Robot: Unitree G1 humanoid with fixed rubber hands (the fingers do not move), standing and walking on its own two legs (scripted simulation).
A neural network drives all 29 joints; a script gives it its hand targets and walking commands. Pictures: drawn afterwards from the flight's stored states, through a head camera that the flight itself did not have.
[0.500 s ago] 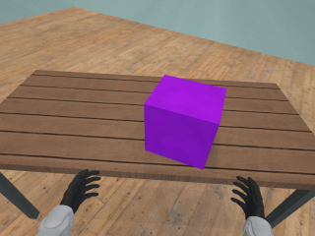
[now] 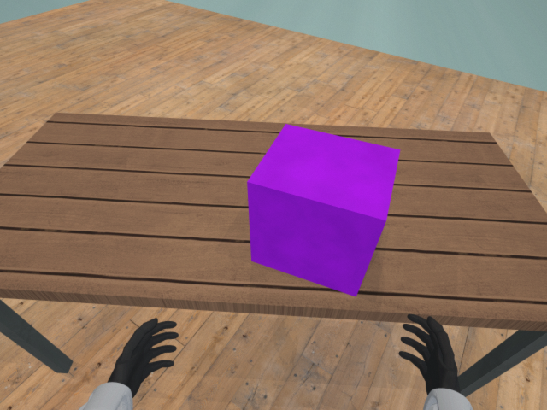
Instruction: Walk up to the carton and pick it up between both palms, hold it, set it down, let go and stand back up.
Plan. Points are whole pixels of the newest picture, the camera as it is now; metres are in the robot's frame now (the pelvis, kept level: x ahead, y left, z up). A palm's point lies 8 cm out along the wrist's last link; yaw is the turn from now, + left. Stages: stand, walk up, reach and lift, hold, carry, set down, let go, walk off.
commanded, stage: set down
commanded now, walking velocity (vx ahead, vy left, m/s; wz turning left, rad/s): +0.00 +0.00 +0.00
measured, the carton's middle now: (320, 209) +0.48 -0.08 -0.01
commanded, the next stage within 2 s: let go in 0.98 s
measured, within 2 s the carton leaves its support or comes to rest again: neither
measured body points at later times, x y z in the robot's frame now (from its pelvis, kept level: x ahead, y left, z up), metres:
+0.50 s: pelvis -0.01 -0.01 +0.00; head -0.04 +0.00 +0.45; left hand +0.16 +0.21 -0.06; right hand +0.17 -0.21 -0.05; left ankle -0.01 +0.09 -0.74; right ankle +0.01 -0.14 -0.74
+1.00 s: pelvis +0.00 -0.01 +0.00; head -0.01 -0.01 +0.45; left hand +0.16 +0.20 -0.08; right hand +0.17 -0.21 -0.08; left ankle -0.01 +0.09 -0.74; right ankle +0.01 -0.14 -0.74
